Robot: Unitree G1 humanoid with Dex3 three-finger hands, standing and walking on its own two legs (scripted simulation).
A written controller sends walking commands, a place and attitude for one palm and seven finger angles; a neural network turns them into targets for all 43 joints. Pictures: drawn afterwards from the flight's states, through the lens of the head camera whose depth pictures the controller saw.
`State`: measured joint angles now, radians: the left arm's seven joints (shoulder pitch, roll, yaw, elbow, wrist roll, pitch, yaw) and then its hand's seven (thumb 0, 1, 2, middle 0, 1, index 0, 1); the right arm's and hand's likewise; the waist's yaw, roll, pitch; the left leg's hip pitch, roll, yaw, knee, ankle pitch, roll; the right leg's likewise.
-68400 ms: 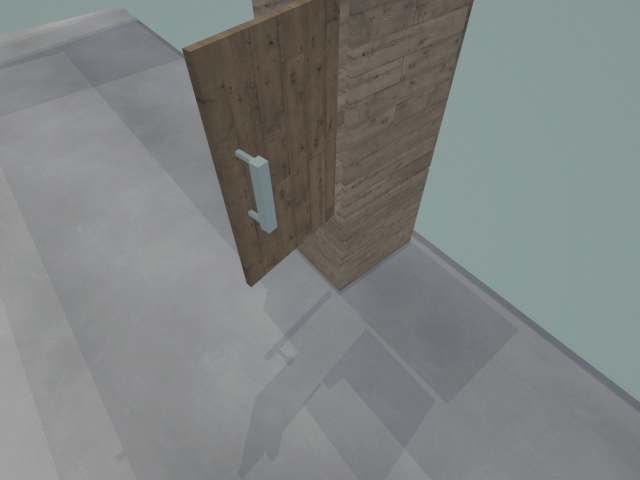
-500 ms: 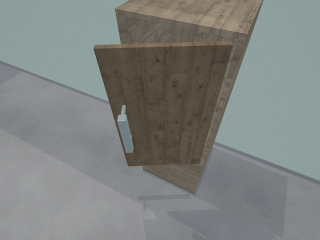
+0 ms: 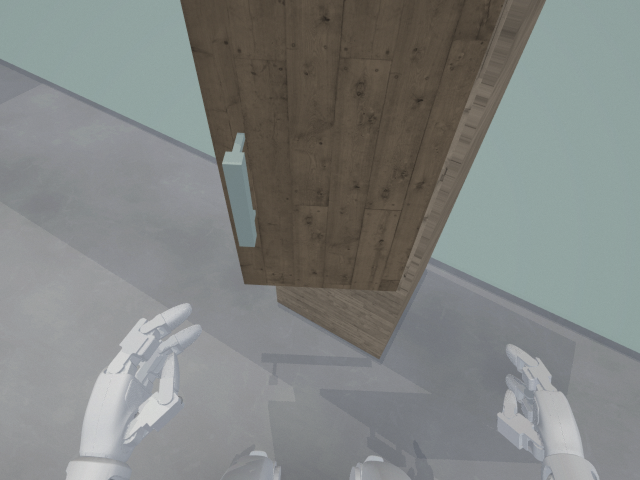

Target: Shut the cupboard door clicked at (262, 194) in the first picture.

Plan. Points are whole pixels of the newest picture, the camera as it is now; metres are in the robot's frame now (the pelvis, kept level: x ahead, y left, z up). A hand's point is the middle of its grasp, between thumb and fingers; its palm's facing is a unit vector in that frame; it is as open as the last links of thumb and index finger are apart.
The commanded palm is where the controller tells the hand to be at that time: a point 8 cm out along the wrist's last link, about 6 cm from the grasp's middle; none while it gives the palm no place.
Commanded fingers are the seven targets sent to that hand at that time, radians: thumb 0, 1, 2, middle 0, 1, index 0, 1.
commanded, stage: raise the hand and make a fist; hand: left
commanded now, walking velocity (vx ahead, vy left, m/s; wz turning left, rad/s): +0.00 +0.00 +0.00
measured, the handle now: (244, 193) +0.50 +0.15 +0.05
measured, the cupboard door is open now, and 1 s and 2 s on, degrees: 29 29 29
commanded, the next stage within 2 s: bring the fist close to the handle in 1.56 s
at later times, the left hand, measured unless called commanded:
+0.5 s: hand (140, 400) +0.20 +0.21 +0.04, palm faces +0.06 -1.00 -0.04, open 4.1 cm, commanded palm +0.17 +0.26 +0.04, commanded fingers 0.00 0.90 0.90 -0.99 -1.16 -0.99 -1.16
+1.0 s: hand (124, 379) +0.21 +0.23 +0.05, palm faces +0.05 -1.00 -0.05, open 3.1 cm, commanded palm +0.19 +0.28 +0.05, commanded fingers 0.00 0.90 0.90 -1.30 -1.50 -1.30 -1.50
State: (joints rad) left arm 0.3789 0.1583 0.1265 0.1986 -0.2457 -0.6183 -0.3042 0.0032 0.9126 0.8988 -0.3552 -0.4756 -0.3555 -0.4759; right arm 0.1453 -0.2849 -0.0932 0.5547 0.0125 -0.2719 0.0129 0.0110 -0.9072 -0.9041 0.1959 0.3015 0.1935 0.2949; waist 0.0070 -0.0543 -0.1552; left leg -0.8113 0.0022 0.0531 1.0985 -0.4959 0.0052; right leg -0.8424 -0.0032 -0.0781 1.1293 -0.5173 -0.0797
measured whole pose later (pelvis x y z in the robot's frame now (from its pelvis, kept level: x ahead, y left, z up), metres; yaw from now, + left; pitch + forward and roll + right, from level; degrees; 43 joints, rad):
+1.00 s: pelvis +0.00 +0.04 +0.00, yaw +1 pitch +15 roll -3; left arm 0.42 0.23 0.12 -0.07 -0.24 -0.40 -0.19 0.01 0.90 0.90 -1.24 -1.44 -1.24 -1.44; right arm 0.23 -0.22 0.03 0.46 0.01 -0.16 -0.03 0.01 -0.90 -0.90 0.20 0.30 0.20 0.30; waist 0.01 0.03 -0.16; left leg -0.89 0.00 0.01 1.16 -0.54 0.06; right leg -0.86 0.00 -0.12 1.09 -0.50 -0.03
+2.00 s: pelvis +0.01 +0.02 +0.00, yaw +1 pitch +15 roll -2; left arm 0.18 0.19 0.05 0.08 -0.19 -0.36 -0.11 0.01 0.90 0.90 -1.30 -1.50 -1.30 -1.50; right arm 0.25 -0.24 0.02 0.51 0.02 -0.14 -0.02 0.01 -0.90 -0.90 0.20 0.30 0.20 0.30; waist -0.02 0.03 -0.16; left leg -0.86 0.00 0.02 1.12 -0.53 0.03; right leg -0.85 0.00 -0.11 1.08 -0.50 -0.05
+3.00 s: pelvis +0.00 +0.01 +0.01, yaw -1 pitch +17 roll +0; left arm -0.35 0.13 0.09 0.66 -0.11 -0.49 0.07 0.01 0.90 0.90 -1.30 -1.50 -1.30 -1.50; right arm 0.30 -0.24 -0.01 0.62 0.00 -0.02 0.03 0.01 -0.90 -0.90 0.20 0.30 0.20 0.30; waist -0.06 0.02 -0.14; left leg -0.85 0.01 0.05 1.04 -0.48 0.02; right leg -0.87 0.02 -0.07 1.04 -0.46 -0.06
